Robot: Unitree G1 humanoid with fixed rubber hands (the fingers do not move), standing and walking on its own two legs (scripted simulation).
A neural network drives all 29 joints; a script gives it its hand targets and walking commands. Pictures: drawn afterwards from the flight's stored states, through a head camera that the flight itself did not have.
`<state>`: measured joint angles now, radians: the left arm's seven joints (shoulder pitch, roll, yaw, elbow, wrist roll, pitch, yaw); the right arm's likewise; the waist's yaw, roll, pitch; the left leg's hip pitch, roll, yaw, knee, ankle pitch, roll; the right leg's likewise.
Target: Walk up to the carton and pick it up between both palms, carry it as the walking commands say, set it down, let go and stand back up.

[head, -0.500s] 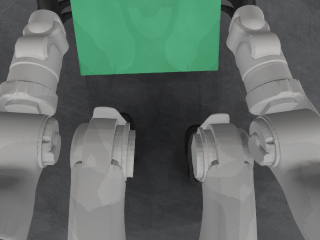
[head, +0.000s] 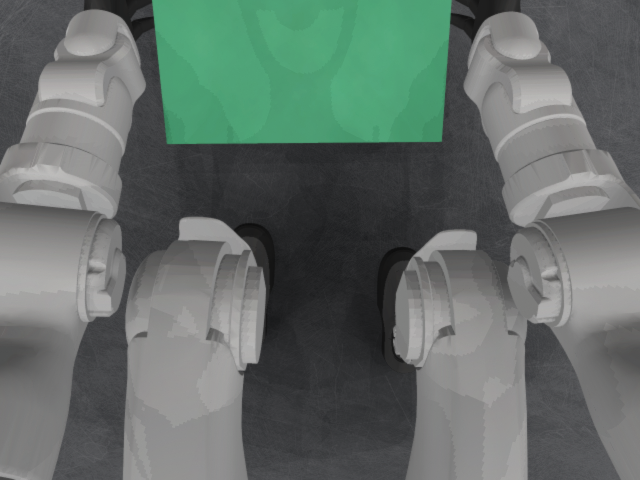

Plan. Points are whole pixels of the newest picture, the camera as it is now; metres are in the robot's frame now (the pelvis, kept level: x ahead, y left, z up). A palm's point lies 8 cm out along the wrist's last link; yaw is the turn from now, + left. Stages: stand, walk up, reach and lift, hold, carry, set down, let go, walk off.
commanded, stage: set down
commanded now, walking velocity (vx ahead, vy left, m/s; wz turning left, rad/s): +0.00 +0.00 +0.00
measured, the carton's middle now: (303, 34) +0.52 +0.06 -0.26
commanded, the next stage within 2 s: none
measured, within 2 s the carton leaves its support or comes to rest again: neither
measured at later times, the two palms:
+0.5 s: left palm (110, 19) +0.50 +0.24 -0.19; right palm (495, 18) +0.53 -0.12 -0.18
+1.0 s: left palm (109, 13) +0.51 +0.24 -0.19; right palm (493, 13) +0.54 -0.12 -0.19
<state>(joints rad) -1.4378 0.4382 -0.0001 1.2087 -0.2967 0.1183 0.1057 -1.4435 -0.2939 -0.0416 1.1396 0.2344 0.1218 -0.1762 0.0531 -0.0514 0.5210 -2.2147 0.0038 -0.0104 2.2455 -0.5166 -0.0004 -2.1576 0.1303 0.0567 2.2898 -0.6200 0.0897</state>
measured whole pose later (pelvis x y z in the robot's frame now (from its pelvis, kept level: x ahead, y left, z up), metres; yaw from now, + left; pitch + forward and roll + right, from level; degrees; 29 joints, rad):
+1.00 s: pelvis +0.00 +0.00 -0.01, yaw +0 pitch +29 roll -1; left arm -1.53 0.47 0.00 1.35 -0.31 0.04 0.03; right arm -1.52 -0.32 -0.04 1.24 0.24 0.07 -0.10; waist 0.04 -0.04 0.52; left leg -2.27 0.04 0.01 2.25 -0.49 0.03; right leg -2.20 0.07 0.03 2.29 -0.59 0.06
